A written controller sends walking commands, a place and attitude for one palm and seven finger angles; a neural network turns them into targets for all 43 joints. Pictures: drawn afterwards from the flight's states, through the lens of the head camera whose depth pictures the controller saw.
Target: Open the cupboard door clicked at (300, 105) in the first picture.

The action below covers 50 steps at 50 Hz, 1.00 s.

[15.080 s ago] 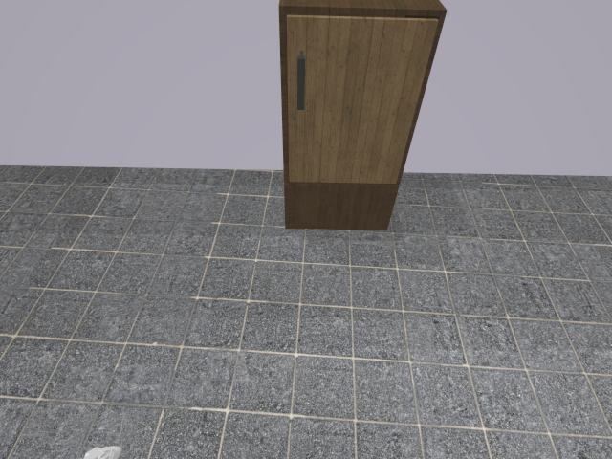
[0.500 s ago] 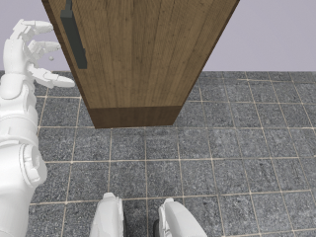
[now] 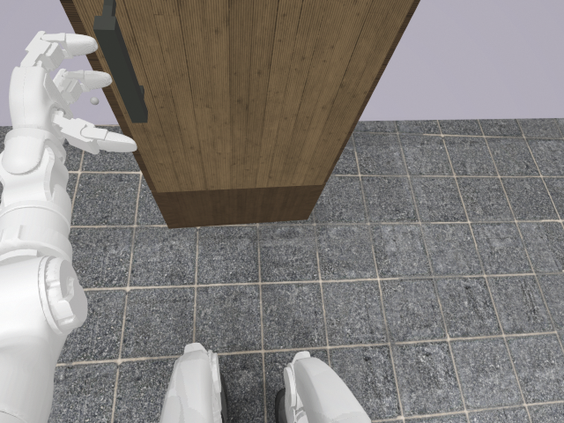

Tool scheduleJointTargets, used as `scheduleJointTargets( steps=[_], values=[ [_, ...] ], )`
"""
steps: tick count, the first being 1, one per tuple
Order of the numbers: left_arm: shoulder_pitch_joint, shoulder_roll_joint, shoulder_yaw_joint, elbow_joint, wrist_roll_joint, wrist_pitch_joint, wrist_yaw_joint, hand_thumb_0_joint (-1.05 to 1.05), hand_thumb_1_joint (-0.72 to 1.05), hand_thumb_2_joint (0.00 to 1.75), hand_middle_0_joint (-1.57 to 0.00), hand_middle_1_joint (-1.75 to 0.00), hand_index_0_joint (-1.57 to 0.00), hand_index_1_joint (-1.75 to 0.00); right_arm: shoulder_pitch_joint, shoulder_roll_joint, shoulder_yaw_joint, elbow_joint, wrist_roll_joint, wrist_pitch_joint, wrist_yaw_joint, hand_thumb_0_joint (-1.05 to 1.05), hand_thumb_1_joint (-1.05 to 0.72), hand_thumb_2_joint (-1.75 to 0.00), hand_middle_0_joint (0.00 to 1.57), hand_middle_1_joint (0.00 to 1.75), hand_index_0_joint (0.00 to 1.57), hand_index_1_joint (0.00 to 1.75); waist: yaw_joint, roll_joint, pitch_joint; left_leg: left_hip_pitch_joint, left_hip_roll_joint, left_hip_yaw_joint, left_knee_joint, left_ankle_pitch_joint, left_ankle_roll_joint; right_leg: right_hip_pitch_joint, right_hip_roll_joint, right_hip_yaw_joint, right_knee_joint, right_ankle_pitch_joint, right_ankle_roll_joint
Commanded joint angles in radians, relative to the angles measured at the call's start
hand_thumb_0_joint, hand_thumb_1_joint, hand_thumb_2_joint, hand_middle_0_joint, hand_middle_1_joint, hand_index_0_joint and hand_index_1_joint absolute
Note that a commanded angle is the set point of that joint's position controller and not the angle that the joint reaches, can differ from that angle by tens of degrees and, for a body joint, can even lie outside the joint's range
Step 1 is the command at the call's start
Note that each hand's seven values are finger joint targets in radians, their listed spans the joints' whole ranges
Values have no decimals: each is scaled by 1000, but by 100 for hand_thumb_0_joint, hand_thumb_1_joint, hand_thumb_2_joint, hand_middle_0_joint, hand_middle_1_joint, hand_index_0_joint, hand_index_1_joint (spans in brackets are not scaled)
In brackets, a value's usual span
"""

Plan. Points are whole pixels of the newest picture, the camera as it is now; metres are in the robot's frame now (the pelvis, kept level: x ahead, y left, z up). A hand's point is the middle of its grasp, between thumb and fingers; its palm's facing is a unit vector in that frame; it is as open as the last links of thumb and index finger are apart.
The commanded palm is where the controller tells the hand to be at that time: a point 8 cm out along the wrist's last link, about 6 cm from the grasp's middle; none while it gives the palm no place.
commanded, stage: slide the fingers in behind the handle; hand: left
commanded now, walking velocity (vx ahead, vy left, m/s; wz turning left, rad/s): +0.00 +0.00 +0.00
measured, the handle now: (126, 65) +0.59 +0.17 +0.07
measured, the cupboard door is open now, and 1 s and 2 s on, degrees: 0 0 1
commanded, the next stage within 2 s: close the thumb around the handle in 1.36 s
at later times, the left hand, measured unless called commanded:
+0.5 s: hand (121, 99) +0.53 +0.18 +0.07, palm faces +0.05 -1.00 -0.01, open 14.0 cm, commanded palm +0.51 +0.20 +0.06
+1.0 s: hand (146, 98) +0.53 +0.15 +0.07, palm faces +0.08 -1.00 -0.01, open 14.1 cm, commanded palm +0.51 +0.17 +0.06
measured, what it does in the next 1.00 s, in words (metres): stands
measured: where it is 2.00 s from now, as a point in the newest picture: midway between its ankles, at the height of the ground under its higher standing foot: outside the picture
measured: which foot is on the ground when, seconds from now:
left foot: down 0.00-1.00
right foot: down 0.00-1.00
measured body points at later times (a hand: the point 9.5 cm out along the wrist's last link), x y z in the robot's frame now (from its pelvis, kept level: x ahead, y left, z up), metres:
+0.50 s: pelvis +0.00 +0.00 +0.00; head +0.15 +0.03 +0.42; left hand +0.52 +0.23 +0.07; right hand +0.00 -0.26 -0.11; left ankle +0.06 +0.10 -0.62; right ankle -0.01 -0.10 -0.62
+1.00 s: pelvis +0.00 -0.01 +0.00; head +0.15 +0.02 +0.42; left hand +0.52 +0.20 +0.07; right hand +0.00 -0.26 -0.11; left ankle +0.06 +0.10 -0.62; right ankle -0.01 -0.10 -0.62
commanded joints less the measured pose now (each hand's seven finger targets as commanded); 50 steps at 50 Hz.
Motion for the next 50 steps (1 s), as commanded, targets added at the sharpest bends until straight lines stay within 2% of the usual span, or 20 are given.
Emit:
scheduleJointTargets(
  steps=[1, 4, 6, 8, 10, 14, 15, 17, 19, 23, 25, 26, 28, 31, 35, 36, 38, 40, 42, 50],
  values=[
    [-428, 226, 28, -224, -3, -73, 33, 0, -50, 30, -30, -120, -30, -120, 187, -200, -68, -41, -5, -10, -10, 0, -90, -90, 20, 30, 20, 30, -12, 155, -510, 623, -21, -101, -103, 349, 2, 24, 5, 67, -172, 321, 10],
    [-449, 224, 19, -207, 13, -83, 55, 0, -50, 30, -30, -120, -30, -120, 182, -198, -68, -39, -6, -8, -7, 0, -90, -90, 20, 30, 20, 30, -23, 146, -485, 605, -19, -100, -100, 325, 1, 10, 5, 68, -174, 301, 13],
    [-470, 219, 17, -255, 15, -103, 63, 0, -50, 30, -30, -120, -30, -120, 183, -196, -70, -44, -9, -11, -4, 0, -90, -90, 20, 30, 20, 30, -13, 194, -532, 645, -21, -102, -99, 360, -2, 17, 4, 70, -162, 326, 8],
    [-444, 170, -8, -249, 16, -105, 70, 0, -50, 30, -30, -120, -30, -120, 179, -193, -74, -45, -10, -8, 2, 0, -90, -90, 20, 30, 20, 30, -17, 189, -552, 682, -19, -109, -100, 389, -5, 0, 4, 61, -160, 339, 9],
    [-418, 192, 13, -216, 15, -94, 74, 0, -50, 30, -30, -120, -30, -120, 181, -197, -74, -44, -10, -2, 3, 0, -90, -90, 20, 30, 20, 30, -13, 147, -527, 639, -23, -99, -99, 363, -3, 31, 4, 66, -169, 337, 13],
    [-447, 157, -22, -193, 18, -79, 79, 0, -50, 30, -30, -120, -30, -120, 174, -194, -71, -49, -7, 0, 3, 0, -90, -90, 20, 30, 20, 30, -36, 127, -489, 591, -26, -93, -98, 314, 4, 25, 4, 71, -177, 314, 17],
    [-460, 166, -15, -200, 16, -82, 82, 0, -50, 30, -30, -120, -30, -120, 176, -194, -71, -48, -8, -1, 2, 0, -90, -90, 20, 30, 20, 30, -36, 127, -480, 586, -25, -92, -98, 310, 4, 28, 4, 72, -178, 313, 16],
    [-476, 164, -11, -237, 16, -103, 88, 0, -50, 30, -30, -120, -30, -120, 174, -194, -74, -46, -10, -5, 2, 0, -90, -90, 20, 30, 20, 30, -24, 171, -533, 644, -24, -103, -97, 344, -2, 8, 2, 70, -167, 322, 11],
    [-483, 121, -46, -211, 19, -105, 91, 0, -50, 30, -30, -120, -30, -120, 174, -190, -75, -40, -12, -7, 5, 0, -90, -90, 20, 30, 20, 30, -44, 149, -504, 634, -22, -106, -94, 326, -2, -15, 3, 65, -169, 304, 13],
    [-454, 130, -26, -209, 19, -102, 103, 0, -50, 30, -30, -120, -30, -120, 182, -193, -78, -40, -15, -6, 8, 0, -90, -90, 20, 30, 20, 30, -25, 156, -542, 652, -26, -104, -96, 366, -3, 11, 3, 64, -163, 337, 10],
    [-444, 101, -47, -204, 20, -95, 106, 0, -50, 30, -30, -120, -30, -120, 176, -187, -76, -43, -14, -4, 12, 0, -90, -90, 20, 30, 20, 30, -30, 144, -530, 622, -30, -93, -91, 348, 0, 25, 2, 68, -168, 340, 14],
    [-447, 118, -29, -184, 19, -95, 111, 0, -50, 30, -30, -120, -30, -120, 187, -190, -76, -39, -16, -3, 11, 0, -90, -90, 20, 30, 20, 30, -35, 124, -511, 616, -28, -100, -94, 347, 2, 21, 3, 65, -166, 338, 13],
    [-476, 93, -52, -236, 23, -105, 118, 0, -50, 30, -30, -120, -30, -120, 179, -185, -78, -45, -16, -3, 13, 0, -90, -90, 20, 30, 20, 30, -28, 163, -542, 643, -30, -98, -97, 354, -2, 20, 1, 67, -166, 339, 13],
    [-467, 70, -55, -233, 21, -114, 139, 0, -50, 30, -30, -120, -30, -120, 183, -184, -81, -44, -19, -5, 17, 0, -90, -90, 20, 30, 20, 30, -34, 138, -536, 646, -31, -99, -98, 358, -1, 18, 3, 66, -167, 343, 12],
    [-465, 118, -24, -198, 34, -108, 160, 0, -50, 30, -30, -120, -30, -120, 183, -184, -76, -42, -20, -2, 17, 0, -90, -90, 20, 30, 20, 30, -31, 104, -502, 553, -38, -77, -92, 309, 5, 74, 1, 81, -176, 342, 18],
    [-475, 126, -19, -212, 37, -118, 163, 0, -50, 30, -30, -120, -30, -120, 184, -184, -75, -42, -22, -4, 17, 0, -90, -90, 20, 30, 20, 30, -25, 132, -517, 573, -38, -83, -93, 327, 3, 63, 2, 79, -166, 349, 14],
    [-471, 53, -71, -208, 39, -122, 163, 0, -50, 30, -30, -120, -30, -120, 177, -175, -77, -43, -22, -4, 23, 0, -90, -90, 20, 30, 20, 30, -37, 139, -521, 599, -38, -85, -89, 337, 1, 38, 1, 76, -168, 351, 15],
    [-461, 73, -57, -212, 39, -125, 165, 0, -50, 30, -30, -120, -30, -120, 183, -180, -81, -42, -21, -2, 23, 0, -90, -90, 20, 30, 20, 30, -30, 129, -532, 598, -37, -83, -91, 343, 0, 56, 2, 78, -167, 361, 15],
    [-477, 15, -96, -221, 37, -128, 168, 0, -50, 30, -30, -120, -30, -120, 181, -175, -83, -41, -22, -2, 27, 0, -90, -90, 20, 30, 20, 30, -40, 140, -535, 631, -37, -90, -95, 355, -3, 26, 1, 69, -164, 359, 15],
    [-479, -42, -140, -210, 54, -130, 202, 0, -50, 30, -30, -120, -30, -120, 185, -176, -91, -27, -28, 0, 36, 0, -90, -90, 20, 30, 20, 30, -52, 117, -516, 628, -39, -93, -99, 333, -3, 12, -1, 68, -174, 344, 14]
  ],
)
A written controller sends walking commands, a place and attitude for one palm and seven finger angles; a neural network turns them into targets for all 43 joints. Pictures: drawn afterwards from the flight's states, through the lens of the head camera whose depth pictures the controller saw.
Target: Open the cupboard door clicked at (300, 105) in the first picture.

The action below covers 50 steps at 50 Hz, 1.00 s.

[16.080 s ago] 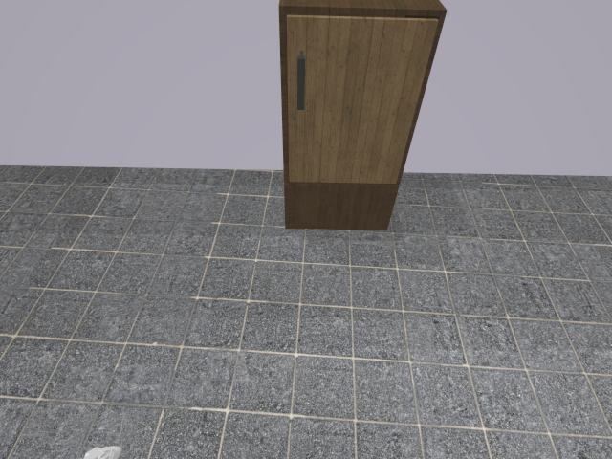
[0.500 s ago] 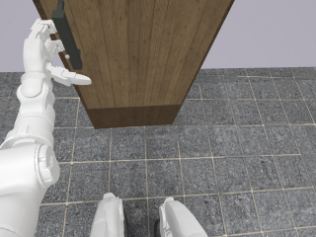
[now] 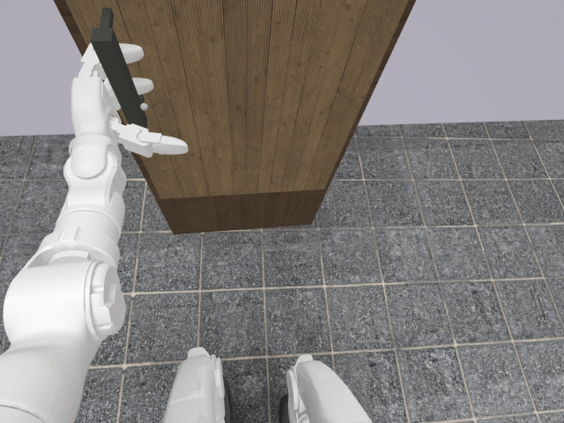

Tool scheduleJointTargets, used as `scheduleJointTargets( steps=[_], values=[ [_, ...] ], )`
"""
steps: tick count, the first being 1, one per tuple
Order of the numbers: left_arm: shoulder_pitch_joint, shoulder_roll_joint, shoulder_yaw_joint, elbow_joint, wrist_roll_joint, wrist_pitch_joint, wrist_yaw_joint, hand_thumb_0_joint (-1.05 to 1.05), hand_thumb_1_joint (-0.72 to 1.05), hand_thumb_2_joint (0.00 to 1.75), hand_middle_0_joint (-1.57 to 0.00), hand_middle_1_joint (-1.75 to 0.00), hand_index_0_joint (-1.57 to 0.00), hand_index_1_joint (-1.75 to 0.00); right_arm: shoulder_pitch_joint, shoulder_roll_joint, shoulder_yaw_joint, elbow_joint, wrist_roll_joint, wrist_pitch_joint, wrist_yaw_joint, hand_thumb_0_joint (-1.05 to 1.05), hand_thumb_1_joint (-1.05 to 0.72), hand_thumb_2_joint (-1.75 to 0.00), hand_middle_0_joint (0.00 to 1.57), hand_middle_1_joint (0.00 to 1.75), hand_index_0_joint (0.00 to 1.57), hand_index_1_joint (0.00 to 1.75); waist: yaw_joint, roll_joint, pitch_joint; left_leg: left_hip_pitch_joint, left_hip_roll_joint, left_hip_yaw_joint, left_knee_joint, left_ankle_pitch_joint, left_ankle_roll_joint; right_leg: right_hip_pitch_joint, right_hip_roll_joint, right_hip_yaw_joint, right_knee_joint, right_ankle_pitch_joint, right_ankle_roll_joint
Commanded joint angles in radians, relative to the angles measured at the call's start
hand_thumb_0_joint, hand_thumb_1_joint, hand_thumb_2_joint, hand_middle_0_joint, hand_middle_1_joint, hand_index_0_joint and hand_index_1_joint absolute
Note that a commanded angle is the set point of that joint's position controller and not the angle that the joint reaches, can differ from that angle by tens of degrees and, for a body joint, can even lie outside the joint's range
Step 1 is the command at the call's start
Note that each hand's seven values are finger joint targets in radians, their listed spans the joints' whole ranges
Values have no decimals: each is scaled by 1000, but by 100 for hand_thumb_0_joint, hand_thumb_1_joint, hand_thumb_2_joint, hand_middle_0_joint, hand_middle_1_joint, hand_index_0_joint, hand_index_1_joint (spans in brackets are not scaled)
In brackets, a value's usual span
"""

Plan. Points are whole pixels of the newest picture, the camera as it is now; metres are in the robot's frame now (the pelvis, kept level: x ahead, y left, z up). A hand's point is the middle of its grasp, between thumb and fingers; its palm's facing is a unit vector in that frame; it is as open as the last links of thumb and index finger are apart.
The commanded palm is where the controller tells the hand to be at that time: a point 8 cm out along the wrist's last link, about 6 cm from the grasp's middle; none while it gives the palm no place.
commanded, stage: slide the fingers in behind the handle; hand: left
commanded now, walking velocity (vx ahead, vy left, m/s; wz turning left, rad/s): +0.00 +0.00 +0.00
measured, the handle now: (124, 75) +0.59 +0.17 +0.07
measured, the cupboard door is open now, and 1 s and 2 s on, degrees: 0 1 27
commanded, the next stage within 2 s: close the thumb around the handle in 0.36 s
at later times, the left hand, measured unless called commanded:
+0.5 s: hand (144, 108) +0.53 +0.14 +0.07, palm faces +0.06 -1.00 -0.02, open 14.2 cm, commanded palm +0.51 +0.16 +0.06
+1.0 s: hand (143, 108) +0.53 +0.14 +0.07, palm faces +0.06 -1.00 -0.02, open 7.0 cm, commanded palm +0.51 +0.17 +0.06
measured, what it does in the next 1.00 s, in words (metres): stands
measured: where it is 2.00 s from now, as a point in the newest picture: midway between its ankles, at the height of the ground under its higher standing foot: outside the picture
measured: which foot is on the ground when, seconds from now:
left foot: down 0.00-1.00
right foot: down 0.00-1.00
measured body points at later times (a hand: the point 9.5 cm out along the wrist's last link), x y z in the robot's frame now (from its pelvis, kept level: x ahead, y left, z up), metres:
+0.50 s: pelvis +0.00 +0.00 +0.00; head +0.15 +0.02 +0.43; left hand +0.52 +0.20 +0.07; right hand +0.01 -0.27 -0.11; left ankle +0.06 +0.10 -0.62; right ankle -0.01 -0.10 -0.62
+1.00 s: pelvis +0.01 +0.00 +0.00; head +0.15 +0.02 +0.43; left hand +0.52 +0.20 +0.07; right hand +0.00 -0.26 -0.11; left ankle +0.06 +0.10 -0.62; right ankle -0.01 -0.10 -0.62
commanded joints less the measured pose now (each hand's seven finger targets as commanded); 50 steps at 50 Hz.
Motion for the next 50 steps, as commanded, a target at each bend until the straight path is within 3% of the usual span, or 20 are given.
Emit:
scheduleJointTargets(
  steps=[1, 3, 5, 7, 11, 15, 17, 18, 20, 21, 23, 25, 27, 29, 32, 36, 37, 40, 48, 50],
  values=[
    [-495, 99, -57, -226, 21, -83, -12, 0, -50, 30, -30, -120, -30, -120, 195, -188, -65, -24, -3, -7, -8, 0, -90, -90, 20, 30, 20, 30, -56, 123, -500, 637, -25, -103, -93, 345, 7, -5, 10, 63, -185, 359, 21],
    [-474, 127, -35, -221, 19, -84, -11, 0, -50, 30, -30, -120, -30, -120, 189, -192, -68, -24, 0, -5, -9, 0, -90, -90, 20, 30, 20, 30, -45, 119, -517, 631, -26, -95, -91, 338, 7, 14, 10, 68, -191, 363, 22],
    [-472, 89, -63, -225, 12, -84, -18, 0, -50, 30, -30, -120, -30, -120, 184, -185, -67, -27, 3, -6, -9, 0, -90, -90, 20, 30, 20, 30, -51, 100, -511, 612, -31, -88, -92, 324, 10, 34, 10, 72, -199, 366, 25],
    [-479, 129, -36, -213, 12, -86, -18, 0, -50, 30, -30, -120, -30, -120, 189, -192, -65, -21, 3, -6, -13, 0, -90, -90, 20, 30, 20, 30, -45, 112, -507, 615, -30, -90, -91, 336, 9, 29, 9, 72, -192, 373, 23],
    [-479, 97, -55, -230, 4, -90, -22, 0, -50, 30, -30, -120, -30, -120, 190, -186, -67, -22, 1, -7, -11, 0, -90, -90, 20, 30, 20, 30, -46, 114, -519, 634, -31, -93, -91, 356, 10, 33, 10, 71, -190, 391, 21],
    [-485, 99, -65, -195, 11, -80, -18, 0, -50, 30, -30, -120, -30, -120, 185, -188, -66, -17, 4, -3, -12, 0, -90, -90, 20, 30, 20, 30, -56, 106, -472, 594, -33, -87, -87, 328, 11, 24, 9, 74, -199, 375, 24],
    [-494, 94, -61, -221, 10, -90, -16, 0, -50, 30, -30, -120, -30, -120, 187, -188, -69, -18, 1, -4, -12, 0, -90, -90, 20, 30, 20, 30, -50, 121, -524, 634, -33, -92, -83, 359, 10, 19, 8, 72, -188, 391, 23],
    [-476, 73, -77, -202, 9, -84, -18, 0, -50, 30, -30, -120, -30, -120, 182, -186, -68, -19, 3, -4, -11, 0, -90, -90, 20, 30, 20, 30, -56, 113, -503, 626, -33, -89, -84, 355, 10, 17, 8, 72, -195, 391, 23],
    [-488, 98, -64, -229, 10, -88, -18, 0, -50, 30, -30, -120, -30, -120, 185, -188, -69, -19, 1, -2, -11, 0, -90, -90, 20, 30, 20, 30, -47, 131, -522, 636, -33, -90, -85, 370, 9, 32, 8, 72, -190, 403, 22],
    [-492, 50, -98, -237, 9, -90, -21, 0, -50, 30, -30, -120, -30, -120, 186, -183, -70, -20, 1, -3, -8, 0, -90, -90, 20, 30, 20, 30, -55, 137, -529, 659, -34, -96, -84, 387, 9, 11, 9, 68, -183, 408, 19],
    [-479, 88, -63, -220, 7, -85, -17, 0, -50, 30, -30, -120, -30, -120, 185, -190, -70, -15, 0, -1, -9, 0, -90, -90, 20, 30, 20, 30, -50, 124, -522, 646, -32, -95, -83, 378, 8, 18, 9, 68, -189, 401, 22],
    [-465, 83, -70, -215, 6, -79, -21, 0, -39, 35, -31, -121, -31, -121, 180, -187, -68, -22, 3, 1, -9, 0, -90, -90, 20, 30, 20, 30, -49, 98, -509, 614, -36, -88, -84, 363, 11, 46, 10, 72, -193, 407, 24],
    [-476, 79, -70, -224, 5, -84, -23, 0, -28, 40, -32, -122, -32, -122, 181, -185, -69, -19, 4, -1, -10, 0, -90, -90, 20, 30, 20, 30, -49, 112, -527, 631, -35, -88, -82, 378, 11, 38, 9, 73, -190, 418, 24],
    [-477, 115, -46, -222, 3, -80, -23, 0, -16, 44, -32, -124, -32, -124, 179, -187, -66, -21, 3, 0, -12, 0, -90, -90, 20, 30, 20, 30, -47, 105, -514, 600, -36, -81, -81, 357, 13, 58, 9, 78, -194, 412, 26],
    [-448, 104, -48, -217, 1, -84, -27, 0, 0, 52, -34, -125, -34, -125, 178, -185, -66, -24, 6, 0, -11, 0, -90, -90, 20, 30, 20, 30, -36, 113, -516, 624, -34, -86, -88, 370, 8, 49, 10, 72, -190, 412, 22],
    [-477, 96, -55, -240, 1, -93, -21, 0, 23, 61, -35, -128, -35, -128, 180, -186, -68, -25, 1, -2, -10, 0, -90, -90, 20, 30, 20, 30, -42, 130, -517, 639, -33, -92, -90, 366, 8, 29, 9, 69, -186, 394, 20],
    [-478, 65, -81, -241, 2, -94, -23, 0, 28, 64, -36, -128, -36, -128, 174, -181, -68, -23, 4, -3, -9, 0, -90, -90, 20, 30, 20, 30, -46, 139, -525, 655, -33, -91, -89, 373, 7, 18, 10, 68, -190, 398, 21],
    [-441, 91, -52, -224, -1, -90, -22, 0, 45, 71, -37, -130, -37, -130, 177, -186, -70, -22, 3, -1, -9, 0, -90, -90, 20, 30, 20, 30, -39, 95, -512, 628, -33, -88, -91, 369, 8, 47, 11, 70, -195, 407, 23],
    [-436, 93, -47, -208, -2, -89, -21, 0, 90, 90, -40, -135, -40, -135, 178, -186, -69, -20, 4, 1, -9, 0, -90, -90, 20, 30, 20, 30, -37, 99, -503, 628, -34, -90, -95, 365, 7, 41, 12, 67, -195, 399, 22],
    [-463, 97, -52, -214, -1, -87, -25, 0, 90, 90, -40, -135, -40, -135, 177, -185, -68, -19, 4, 0, -11, 0, -90, -90, 20, 30, 20, 30, -49, 98, -495, 606, -35, -83, -91, 349, 11, 47, 11, 73, -199, 397, 25]
  ],
)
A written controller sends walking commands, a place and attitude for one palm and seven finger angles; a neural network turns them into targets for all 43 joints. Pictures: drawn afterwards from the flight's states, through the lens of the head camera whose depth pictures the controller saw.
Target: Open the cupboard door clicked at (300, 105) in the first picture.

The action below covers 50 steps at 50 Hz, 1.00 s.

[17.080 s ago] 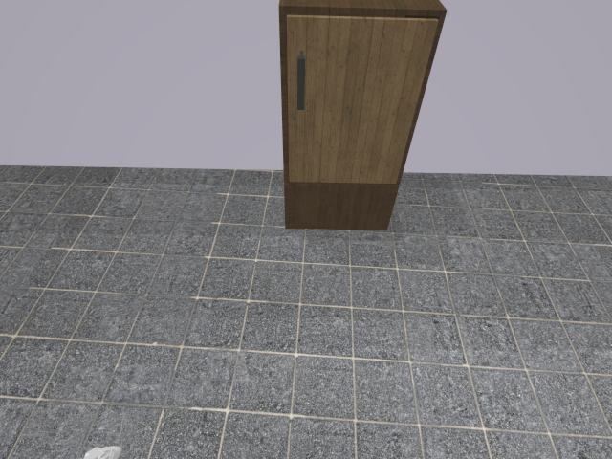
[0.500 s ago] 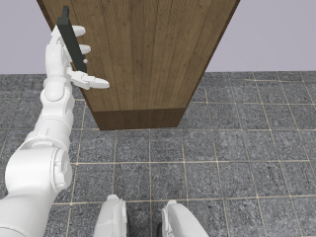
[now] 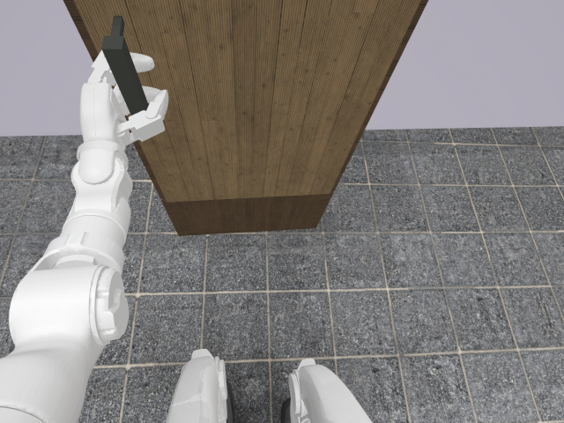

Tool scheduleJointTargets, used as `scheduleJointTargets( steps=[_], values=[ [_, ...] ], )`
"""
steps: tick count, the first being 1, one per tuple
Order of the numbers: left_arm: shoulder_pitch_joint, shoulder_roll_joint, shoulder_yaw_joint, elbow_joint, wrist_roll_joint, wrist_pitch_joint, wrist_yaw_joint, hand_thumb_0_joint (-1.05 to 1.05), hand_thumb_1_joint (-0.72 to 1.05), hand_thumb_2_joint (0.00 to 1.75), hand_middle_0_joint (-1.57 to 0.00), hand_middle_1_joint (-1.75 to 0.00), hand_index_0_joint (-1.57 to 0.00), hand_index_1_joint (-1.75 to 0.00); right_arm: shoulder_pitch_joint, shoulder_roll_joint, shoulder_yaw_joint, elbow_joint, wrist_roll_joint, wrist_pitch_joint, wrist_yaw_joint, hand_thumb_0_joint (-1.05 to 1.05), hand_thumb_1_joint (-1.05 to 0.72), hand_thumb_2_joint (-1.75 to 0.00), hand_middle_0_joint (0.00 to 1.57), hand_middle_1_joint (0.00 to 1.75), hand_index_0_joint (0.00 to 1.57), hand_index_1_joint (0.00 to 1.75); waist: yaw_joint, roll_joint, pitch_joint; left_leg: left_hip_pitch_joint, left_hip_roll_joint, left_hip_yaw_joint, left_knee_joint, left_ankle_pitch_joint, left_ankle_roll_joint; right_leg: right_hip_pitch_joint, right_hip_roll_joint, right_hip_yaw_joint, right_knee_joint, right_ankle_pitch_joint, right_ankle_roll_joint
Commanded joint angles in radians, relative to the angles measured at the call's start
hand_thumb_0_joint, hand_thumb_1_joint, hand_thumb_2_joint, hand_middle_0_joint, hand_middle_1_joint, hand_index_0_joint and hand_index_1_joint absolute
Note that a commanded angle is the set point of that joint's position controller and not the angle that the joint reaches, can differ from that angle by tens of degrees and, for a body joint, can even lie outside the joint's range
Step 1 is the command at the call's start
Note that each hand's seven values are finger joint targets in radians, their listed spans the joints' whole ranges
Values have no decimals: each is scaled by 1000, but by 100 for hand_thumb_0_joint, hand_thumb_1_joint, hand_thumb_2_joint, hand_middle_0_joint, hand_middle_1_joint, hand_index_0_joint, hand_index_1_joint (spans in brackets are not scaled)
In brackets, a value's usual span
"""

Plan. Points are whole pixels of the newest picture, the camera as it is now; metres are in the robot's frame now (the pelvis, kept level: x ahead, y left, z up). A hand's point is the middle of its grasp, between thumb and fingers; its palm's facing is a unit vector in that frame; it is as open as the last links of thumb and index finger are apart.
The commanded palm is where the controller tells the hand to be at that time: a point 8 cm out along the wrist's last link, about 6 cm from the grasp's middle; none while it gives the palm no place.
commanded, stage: close the thumb around the handle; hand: left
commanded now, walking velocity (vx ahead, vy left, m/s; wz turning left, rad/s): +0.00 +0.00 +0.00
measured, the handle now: (134, 81) +0.58 +0.17 +0.07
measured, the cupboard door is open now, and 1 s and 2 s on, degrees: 1 27 40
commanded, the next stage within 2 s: pull the door open along its arc in 0.16 s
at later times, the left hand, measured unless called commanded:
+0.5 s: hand (151, 119) +0.51 +0.14 +0.06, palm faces +0.03 -1.00 +0.00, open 5.7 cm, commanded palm +0.46 +0.18 +0.06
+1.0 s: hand (207, 220) +0.36 +0.07 +0.07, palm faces +0.34 -0.94 +0.04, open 6.0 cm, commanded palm +0.30 +0.09 +0.06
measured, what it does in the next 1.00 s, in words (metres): stands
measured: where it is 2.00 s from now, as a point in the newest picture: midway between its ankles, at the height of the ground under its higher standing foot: outside the picture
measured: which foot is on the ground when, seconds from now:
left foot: down 0.00-1.00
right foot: down 0.00-1.00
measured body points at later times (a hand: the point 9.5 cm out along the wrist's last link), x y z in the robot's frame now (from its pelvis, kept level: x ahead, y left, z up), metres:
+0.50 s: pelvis +0.00 +0.00 +0.00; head +0.14 +0.02 +0.43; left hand +0.51 +0.19 +0.07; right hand -0.01 -0.25 -0.11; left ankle +0.05 +0.10 -0.62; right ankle -0.02 -0.10 -0.62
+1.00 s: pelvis +0.01 -0.01 +0.02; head +0.08 -0.01 +0.46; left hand +0.34 +0.12 +0.07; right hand +0.16 -0.24 -0.09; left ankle +0.05 +0.10 -0.62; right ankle -0.02 -0.10 -0.62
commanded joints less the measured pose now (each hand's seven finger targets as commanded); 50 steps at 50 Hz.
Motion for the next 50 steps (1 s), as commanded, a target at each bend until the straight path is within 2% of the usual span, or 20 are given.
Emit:
scheduleJointTargets(
  steps=[1, 7, 10, 12, 13, 14, 16, 20, 26, 27, 29, 34, 35, 37, 39, 41, 42, 44, 46, 50],
  values=[
    [-474, 143, 2, -214, 10, -71, -23, 0, 90, 90, -40, -135, -40, -135, 197, -190, -60, -30, 0, -6, -15, 0, -90, -90, 20, 30, 20, 30, -51, 98, -503, 598, -25, -85, -82, 367, 11, 28, 14, 73, -176, 405, 22],
    [-483, 127, -14, -193, 15, -63, -24, 0, 90, 90, -40, -135, -40, -135, 192, -187, -56, -33, 2, -4, -16, 0, -90, -90, 20, 30, 20, 30, -57, 121, -492, 603, -24, -88, -80, 363, 8, -4, 14, 68, -173, 387, 22],
    [-480, 155, 7, -194, 14, -57, -23, 0, 90, 90, -40, -135, -40, -135, 191, -192, -56, -34, 1, -3, -18, 0, -90, -90, 20, 30, 20, 30, -58, 93, -491, 578, -24, -85, -77, 346, 12, 14, 14, 71, -177, 382, 25],
    [-458, 150, 9, -189, 13, -59, -25, 0, 90, 90, -40, -135, -40, -135, 189, -189, -55, -39, 3, -4, -16, 0, -90, -90, 20, 30, 20, 30, -45, 110, -497, 587, -25, -85, -82, 352, 9, 11, 15, 69, -175, 378, 23],
    [-464, 145, 1, -183, 13, -56, -26, 0, 90, 90, -40, -135, -40, -135, 186, -190, -54, -39, 2, -3, -17, 0, -90, -90, 20, 30, 20, 30, -56, 97, -484, 575, -24, -84, -79, 338, 11, 8, 15, 70, -178, 372, 25],
    [-454, 215, 50, -167, 19, -53, -25, 0, 90, 90, -40, -135, -40, -135, 192, -198, -53, -38, 4, 0, -22, 0, -90, -90, 20, 30, 20, 30, -45, 85, -473, 554, -21, -82, -80, 328, 11, 21, 14, 72, -177, 364, 25],
    [-428, 209, 52, -205, 14, -57, -32, 0, 90, 90, -40, -135, -40, -135, 188, -194, -52, -53, 3, -1, -21, 0, -90, -90, 20, 30, 20, 30, -24, 127, -518, 591, -24, -84, -88, 364, 9, 35, 15, 71, -166, 386, 20],
    [-315, 166, 36, -244, -6, -52, -42, 0, 90, 90, -40, -135, -40, -135, 167, -187, -53, -77, 12, 7, -17, 0, -90, -90, 20, 30, 20, 30, -3, 91, -514, 594, -25, -70, -104, 367, 7, 79, 15, 71, -180, 412, 24],
    [-75, 98, 20, -345, -38, -52, -47, 0, 90, 90, -40, -135, -40, -135, 138, -174, -59, -120, 25, 19, -8, 0, -90, -90, 20, 30, 20, 30, 49, 35, -509, 592, -34, -47, -141, 389, 6, 178, 15, 73, -194, 482, 25],
    [-30, 81, 9, -382, -40, -53, -46, 0, 90, 90, -40, -135, -40, -135, 124, -170, -62, -129, 30, 22, -7, 0, -90, -90, 20, 30, 20, 30, 57, 41, -508, 600, -34, -41, -148, 393, 4, 181, 14, 72, -197, 491, 27],
    [67, 37, -14, -450, -54, -50, -45, 0, 90, 90, -40, -135, -40, -135, 107, -164, -67, -143, 36, 22, -3, 0, -90, -90, 20, 30, 20, 30, 69, -1, -482, 590, -39, -30, -162, 385, 6, 222, 13, 74, -213, 514, 31],
    [280, -68, -102, -637, -74, -49, -26, 0, 90, 90, -40, -135, -40, -135, 59, -151, -75, -174, 45, 16, 2, 0, -90, -90, 20, 30, 20, 30, 97, -9, -425, 628, -42, -18, -194, 397, 1, 247, 6, 69, -231, 550, 32],
    [309, -113, 3, -686, -140, -48, 97, 0, 90, 90, -40, -135, -40, -135, 29, -128, -71, -179, 38, 5, -2, 0, -90, -90, 20, 30, 20, 30, 156, -22, -422, 620, -42, -6, -207, 394, -6, 274, 7, 60, -240, 529, 34],
    [389, -211, -73, -739, -97, -42, 249, 0, 90, 90, -40, -135, -40, -135, 5, -114, -67, -181, 21, -13, 8, 0, -90, -90, 20, 30, 20, 30, 149, -11, -392, 628, -36, -13, -213, 406, -19, 248, 5, 45, -225, 511, 33],
    [433, -265, -145, -771, -24, -45, 343, 0, 90, 90, -40, -135, -40, -135, -7, -111, -71, -180, 4, -14, 19, 0, -90, -90, 20, 30, 20, 30, 132, -53, -365, 616, -34, -16, -207, 404, -18, 238, 0, 45, -218, 513, 34],
    [420, -305, -213, -846, 57, -62, 425, 0, 90, 90, -40, -135, -40, -135, -22, -105, -75, -186, -12, -16, 27, 0, -90, -90, 20, 30, 20, 30, 127, -29, -384, 629, -39, -21, -193, 396, -17, 226, -4, 50, -204, 503, 32],
    [454, -344, -242, -859, 89, -62, 470, 0, 90, 90, -40, -135, -40, -135, -41, -97, -79, -187, -16, -16, 30, 0, -90, -90, 20, 30, 20, 30, 136, -15, -394, 643, -38, -18, -193, 399, -18, 223, -8, 52, -204, 501, 30],
    [487, -434, -333, -867, 142, -52, 535, 0, 90, 90, -40, -135, -40, -135, -74, -90, -79, -192, -23, -17, 35, 0, -90, -90, 20, 30, 20, 30, 121, -67, -369, 631, -39, -23, -196, 364, -16, 220, -11, 47, -212, 473, 30],
    [522, -484, -382, -889, 175, -38, 572, 0, 90, 90, -40, -135, -40, -135, -98, -79, -75, -199, -29, -24, 29, 0, -90, -90, 20, 30, 20, 30, 122, -76, -367, 624, -41, -25, -199, 341, -14, 233, -13, 47, -216, 461, 25],
    [553, -565, -458, -942, 199, -8, 606, 0, 90, 90, -40, -135, -40, -135, -166, -55, -65, -209, -31, -43, 7, 0, -90, -90, 20, 30, 20, 30, 125, -95, -350, 615, -50, -18, -212, 271, -8, 263, -25, 58, -252, 414, 24]
  ],
)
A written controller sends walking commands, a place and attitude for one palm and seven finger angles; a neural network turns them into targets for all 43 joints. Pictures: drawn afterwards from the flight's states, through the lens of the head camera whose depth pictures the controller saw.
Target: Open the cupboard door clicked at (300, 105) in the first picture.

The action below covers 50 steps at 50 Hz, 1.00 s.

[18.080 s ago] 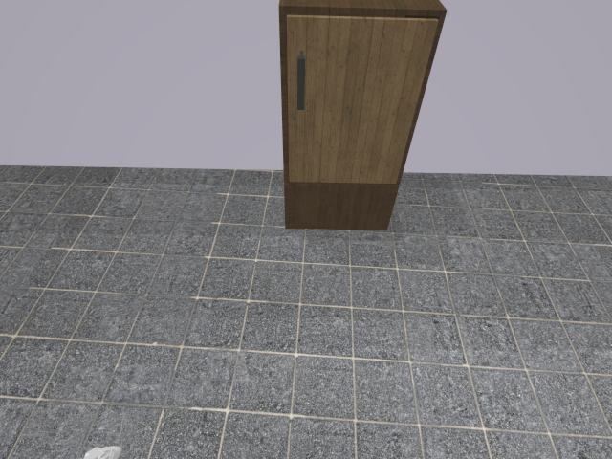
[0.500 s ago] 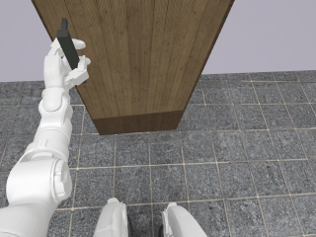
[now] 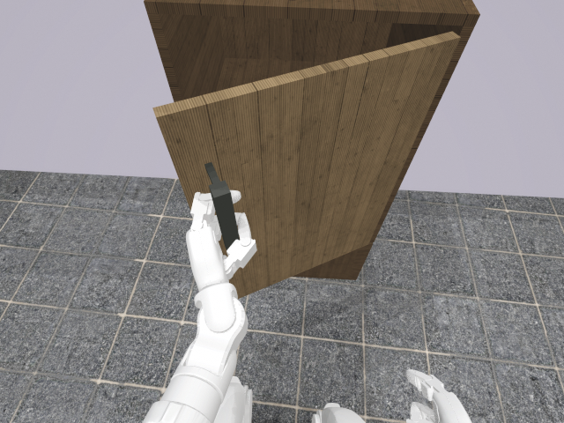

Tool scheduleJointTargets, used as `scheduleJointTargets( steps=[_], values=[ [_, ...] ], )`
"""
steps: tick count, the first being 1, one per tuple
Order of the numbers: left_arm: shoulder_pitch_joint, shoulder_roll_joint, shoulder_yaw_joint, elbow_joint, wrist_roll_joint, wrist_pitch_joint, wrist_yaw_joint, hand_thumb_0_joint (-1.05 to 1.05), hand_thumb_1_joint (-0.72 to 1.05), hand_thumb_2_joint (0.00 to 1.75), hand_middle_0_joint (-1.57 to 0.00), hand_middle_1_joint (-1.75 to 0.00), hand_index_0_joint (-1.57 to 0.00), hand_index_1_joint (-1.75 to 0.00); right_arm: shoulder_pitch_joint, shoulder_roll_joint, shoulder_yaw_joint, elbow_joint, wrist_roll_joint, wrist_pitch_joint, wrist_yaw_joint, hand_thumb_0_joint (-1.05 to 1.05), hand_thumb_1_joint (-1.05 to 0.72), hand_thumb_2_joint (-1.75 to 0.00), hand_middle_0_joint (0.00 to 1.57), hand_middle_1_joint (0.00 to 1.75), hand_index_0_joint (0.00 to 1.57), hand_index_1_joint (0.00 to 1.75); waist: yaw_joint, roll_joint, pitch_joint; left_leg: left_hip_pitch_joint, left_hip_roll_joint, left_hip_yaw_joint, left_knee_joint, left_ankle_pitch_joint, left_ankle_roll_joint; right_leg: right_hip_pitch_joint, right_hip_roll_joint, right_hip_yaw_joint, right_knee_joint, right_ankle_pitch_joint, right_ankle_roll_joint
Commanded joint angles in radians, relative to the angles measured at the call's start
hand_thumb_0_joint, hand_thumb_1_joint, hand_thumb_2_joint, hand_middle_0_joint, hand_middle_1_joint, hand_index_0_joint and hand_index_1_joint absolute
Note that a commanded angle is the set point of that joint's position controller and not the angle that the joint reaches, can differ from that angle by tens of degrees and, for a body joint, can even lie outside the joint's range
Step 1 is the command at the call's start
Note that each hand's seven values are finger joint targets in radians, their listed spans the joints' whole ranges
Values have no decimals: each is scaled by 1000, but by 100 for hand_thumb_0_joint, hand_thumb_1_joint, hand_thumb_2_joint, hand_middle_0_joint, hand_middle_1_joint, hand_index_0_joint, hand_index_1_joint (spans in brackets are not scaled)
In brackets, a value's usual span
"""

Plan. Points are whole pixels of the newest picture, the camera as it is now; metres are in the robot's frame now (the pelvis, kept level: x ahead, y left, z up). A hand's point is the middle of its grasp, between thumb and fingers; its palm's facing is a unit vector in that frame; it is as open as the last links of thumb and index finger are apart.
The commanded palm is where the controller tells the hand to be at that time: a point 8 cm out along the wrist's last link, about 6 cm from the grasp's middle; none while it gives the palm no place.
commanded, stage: pull the door open along its arc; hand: left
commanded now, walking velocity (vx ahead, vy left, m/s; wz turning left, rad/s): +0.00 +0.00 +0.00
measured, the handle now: (222, 212) +0.41 +0.11 +0.05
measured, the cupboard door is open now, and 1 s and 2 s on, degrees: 27 40 42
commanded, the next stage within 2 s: open thumb and fingers to let go in 0.28 s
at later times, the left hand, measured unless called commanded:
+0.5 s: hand (285, 285) +0.30 +0.01 +0.04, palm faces +0.31 -0.95 -0.03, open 6.1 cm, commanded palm +0.24 +0.06 +0.04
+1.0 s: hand (279, 288) +0.29 +0.02 +0.03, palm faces +0.33 -0.94 -0.03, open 13.6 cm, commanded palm +0.25 +0.06 +0.04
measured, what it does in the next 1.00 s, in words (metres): shifts its weight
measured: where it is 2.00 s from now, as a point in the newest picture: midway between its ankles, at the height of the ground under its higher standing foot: outside the picture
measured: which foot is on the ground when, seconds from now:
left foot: down 0.00-1.00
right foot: down 0.00-1.00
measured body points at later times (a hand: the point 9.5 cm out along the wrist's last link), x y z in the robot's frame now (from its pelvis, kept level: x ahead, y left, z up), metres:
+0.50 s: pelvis +0.00 -0.05 +0.00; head +0.05 -0.08 +0.45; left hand +0.27 +0.06 +0.05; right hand +0.19 -0.25 -0.10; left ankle +0.05 +0.11 -0.64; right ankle -0.03 -0.09 -0.64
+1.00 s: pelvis +0.00 -0.05 +0.00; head +0.07 -0.08 +0.44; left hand +0.27 +0.07 +0.04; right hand +0.17 -0.27 -0.12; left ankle +0.05 +0.11 -0.64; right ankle -0.03 -0.09 -0.64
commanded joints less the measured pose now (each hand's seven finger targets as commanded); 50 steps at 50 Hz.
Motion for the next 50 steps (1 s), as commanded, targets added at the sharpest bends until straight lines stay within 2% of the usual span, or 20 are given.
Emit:
scheduleJointTargets(
  steps=[1, 2, 3, 5, 8, 14, 18, 19, 21, 22, 23, 27, 28, 32, 35, 39, 41, 43, 46, 50],
  values=[
    [-158, -90, -109, -261, 51, -26, 45, 0, 90, 90, -40, -135, -40, -135, 2, -94, -27, -113, -4, -51, -27, 0, -90, -90, 20, 30, 20, 30, -26, -79, -306, 390, -24, -44, -119, 256, 9, 72, -1, 34, -211, 423, 34],
    [-120, -112, -122, -261, 47, -15, 51, 0, 90, 90, -40, -135, -40, -135, -20, -84, -21, -115, -1, -59, -31, 0, -90, -90, 20, 30, 20, 30, -15, -67, -288, 385, -27, -41, -127, 244, 7, 83, -7, 36, -219, 417, 32],
    [-115, -121, -140, -280, 51, -8, 54, 0, 90, 90, -40, -135, -40, -135, -29, -80, -17, -116, -1, -68, -34, 0, -90, -90, 20, 30, 20, 30, -21, -69, -283, 380, -29, -39, -125, 233, 9, 86, -11, 40, -225, 415, 35],
    [-34, -149, -172, -301, 56, 8, 54, 0, 90, 90, -40, -135, -40, -135, -48, -68, -7, -123, -2, -88, -38, 0, -90, -90, 20, 30, 20, 30, -9, -78, -274, 363, -33, -39, -128, 220, 6, 115, -23, 51, -236, 434, 38],
    [90, -188, -216, -352, 28, 30, 36, 0, 90, 90, -40, -135, -40, -135, -72, -56, 3, -136, 8, -114, -38, 0, -90, -90, 20, 30, 20, 30, -1, -96, -251, 352, -37, -40, -133, 203, 2, 153, -40, 69, -260, 470, 49],
    [306, -172, -216, -444, 4, 69, 16, 0, 90, 90, -40, -135, -40, -135, -104, -42, 22, -160, 17, -146, -37, 0, -90, -90, 20, 30, 20, 30, 22, -113, -197, 307, -49, -45, -128, 157, -8, 196, -71, 123, -306, 469, 65],
    [155, -125, -171, -434, 6, 73, 34, 0, 90, 90, -40, -135, -40, -135, -104, -45, 25, -136, 12, -154, -53, 0, -90, -90, 20, 30, 20, 30, -8, -123, -144, 246, -53, -58, -88, 117, -10, 158, -98, 184, -328, 429, 80],
    [60, -91, -141, -421, 5, 64, 44, 0, 90, 90, -40, -135, -40, -135, -99, -48, 27, -119, 9, -153, -60, 0, -90, -90, 20, 30, 20, 30, -25, -140, -135, 217, -52, -63, -72, 103, -9, 147, -107, 204, -330, 418, 87],
    [106, -92, -124, -416, 3, 55, 46, 0, 76, 84, -39, -134, -39, -134, -98, -46, 20, -119, 5, -158, -65, 0, -90, -90, 20, 30, 20, 30, 0, -124, -169, 208, -54, -66, -70, 119, -11, 174, -110, 211, -316, 456, 83],
    [136, -112, -134, -398, 1, 54, 40, 0, 69, 81, -38, -133, -38, -133, -96, -45, 20, -121, 4, -160, -64, 0, -90, -90, 20, 30, 20, 30, -1, -142, -187, 209, -55, -65, -69, 130, -10, 188, -112, 209, -307, 509, 88],
    [152, -101, -127, -412, -4, 50, 34, 0, 62, 78, -38, -132, -38, -132, -85, -46, 17, -124, 3, -160, -64, 0, -90, -90, 20, 30, 20, 30, 6, -156, -213, 195, -57, -65, -65, 141, -12, 222, -121, 226, -302, 568, 97],
    [199, -85, -141, -472, -1, 40, 1, 0, 34, 66, -36, -129, -36, -129, -53, -55, 3, -129, 6, -156, -63, 0, -90, -90, 20, 30, 20, 30, 0, -156, -267, 181, -57, -61, -53, 190, -13, 302, -140, 254, -280, 785, 117],
    [223, -84, -143, -470, -3, 42, -7, 0, 27, 63, -35, -128, -35, -128, -49, -56, 2, -131, 8, -155, -64, 0, -90, -90, 20, 30, 20, 30, -3, -170, -251, 175, -57, -61, -54, 187, -14, 311, -143, 255, -283, 809, 121],
    [177, -76, -161, -510, 2, 25, -21, 0, -1, 51, -33, -125, -33, -125, -42, -67, -4, -122, 12, -154, -67, 0, -90, -90, 20, 30, 20, 30, -24, -158, -227, 170, -53, -70, -42, 166, -8, 263, -140, 252, -280, 739, 119],
    [185, -63, -155, -509, 8, 8, -19, 0, -22, 42, -32, -123, -32, -123, -48, -69, -5, -121, 9, -159, -72, 0, -90, -90, 20, 30, 20, 30, -20, -155, -237, 161, -51, -76, -34, 151, -7, 239, -134, 247, -271, 673, 112],
    [224, -36, -114, -510, -1, 11, -12, 0, -50, 30, -30, -120, -30, -120, -43, -66, -8, -125, 9, -158, -76, 0, -90, -90, 20, 30, 20, 30, 1, -164, -267, 139, -55, -74, -31, 165, -12, 291, -143, 267, -264, 746, 120],
    [222, -28, -107, -534, -2, 17, -8, 0, -50, 30, -30, -120, -30, -120, -35, -65, -8, -127, 10, -155, -79, 0, -90, -90, 20, 30, 20, 30, 4, -159, -290, 145, -56, -71, -29, 183, -11, 313, -144, 272, -259, 791, 124],
    [230, -44, -118, -531, -4, 24, -6, 0, -50, 30, -28, -110, -28, -110, -34, -65, -7, -125, 10, -154, -79, 0, -90, -90, 20, 30, 20, 30, -3, -158, -278, 156, -55, -70, -38, 184, -11, 304, -141, 256, -258, 791, 121],
    [229, -43, -113, -510, -6, 32, -4, 0, -50, 30, -26, -95, -26, -95, -39, -67, -5, -125, 10, -154, -84, 0, -90, -90, 20, 30, 20, 30, -7, -184, -242, 150, -53, -73, -38, 171, -10, 281, -135, 251, -268, 745, 120],
    [184, -52, -119, -507, -6, 22, 8, 0, -50, 30, -22, -75, -22, -75, -51, -66, -5, -119, 8, -161, -84, 0, -90, -90, 20, 30, 20, 30, -11, -155, -247, 167, -52, -73, -42, 156, -10, 243, -129, 238, -267, 674, 113]
  ],
)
